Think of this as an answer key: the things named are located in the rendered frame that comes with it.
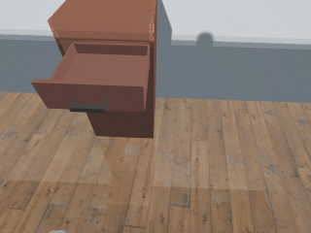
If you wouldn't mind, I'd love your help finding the drawer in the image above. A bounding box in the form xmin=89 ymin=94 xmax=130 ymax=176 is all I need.
xmin=31 ymin=42 xmax=150 ymax=113

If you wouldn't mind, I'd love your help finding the cabinet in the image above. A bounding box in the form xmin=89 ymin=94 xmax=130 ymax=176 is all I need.
xmin=48 ymin=0 xmax=157 ymax=139

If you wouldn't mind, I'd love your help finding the handle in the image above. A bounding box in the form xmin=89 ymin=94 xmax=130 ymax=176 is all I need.
xmin=68 ymin=97 xmax=108 ymax=114

